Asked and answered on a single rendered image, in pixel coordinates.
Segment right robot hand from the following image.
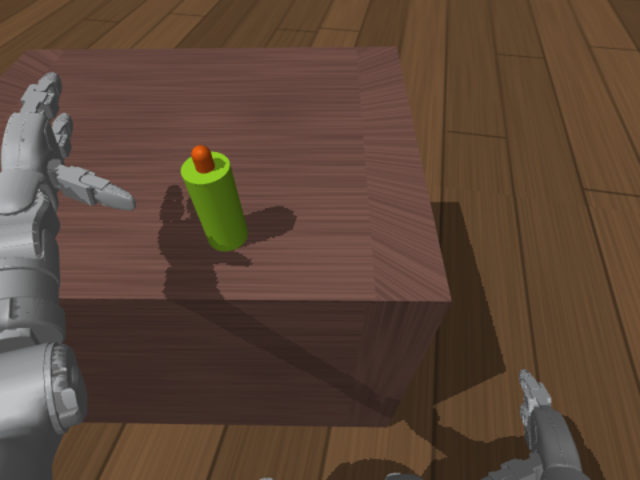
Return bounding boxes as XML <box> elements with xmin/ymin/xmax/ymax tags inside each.
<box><xmin>480</xmin><ymin>369</ymin><xmax>583</xmax><ymax>480</ymax></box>

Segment bottle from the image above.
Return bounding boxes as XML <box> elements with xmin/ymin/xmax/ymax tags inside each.
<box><xmin>181</xmin><ymin>145</ymin><xmax>248</xmax><ymax>251</ymax></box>

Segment left robot arm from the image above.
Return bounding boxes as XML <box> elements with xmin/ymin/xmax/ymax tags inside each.
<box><xmin>0</xmin><ymin>169</ymin><xmax>87</xmax><ymax>480</ymax></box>

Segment left robot hand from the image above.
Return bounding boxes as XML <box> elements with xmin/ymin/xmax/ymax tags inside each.
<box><xmin>1</xmin><ymin>72</ymin><xmax>136</xmax><ymax>211</ymax></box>

